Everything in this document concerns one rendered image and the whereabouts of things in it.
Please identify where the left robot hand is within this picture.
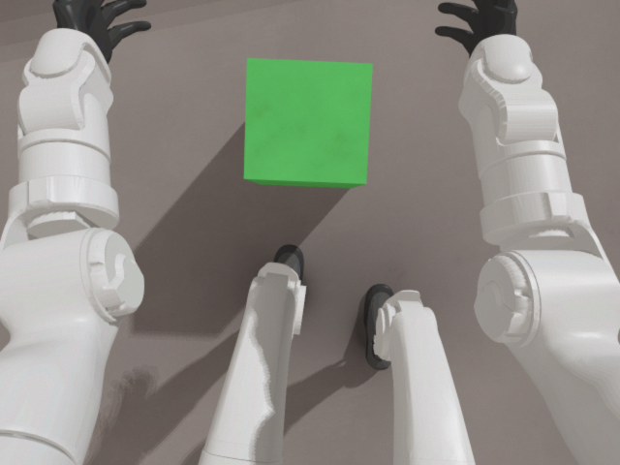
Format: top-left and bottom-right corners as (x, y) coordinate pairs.
(52, 0), (151, 63)

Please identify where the robot foot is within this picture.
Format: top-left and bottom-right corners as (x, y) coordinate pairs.
(364, 284), (394, 370)
(274, 244), (304, 286)

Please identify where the right robot hand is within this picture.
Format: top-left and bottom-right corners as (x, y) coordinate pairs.
(435, 0), (517, 59)

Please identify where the robot right forearm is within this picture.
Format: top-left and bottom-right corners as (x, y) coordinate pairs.
(458, 34), (620, 287)

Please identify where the left robot upper arm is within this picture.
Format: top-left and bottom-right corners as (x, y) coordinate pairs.
(0, 228), (144, 465)

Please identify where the right robot upper arm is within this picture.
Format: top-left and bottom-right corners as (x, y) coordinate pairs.
(474, 250), (620, 465)

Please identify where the robot right foot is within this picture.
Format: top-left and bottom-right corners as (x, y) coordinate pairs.
(364, 284), (394, 370)

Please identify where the robot left foot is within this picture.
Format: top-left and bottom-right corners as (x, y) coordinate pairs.
(274, 244), (304, 286)

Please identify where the robot left forearm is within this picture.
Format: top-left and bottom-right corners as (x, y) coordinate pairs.
(0, 28), (119, 326)

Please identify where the carton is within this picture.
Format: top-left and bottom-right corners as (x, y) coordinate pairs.
(244, 58), (373, 189)

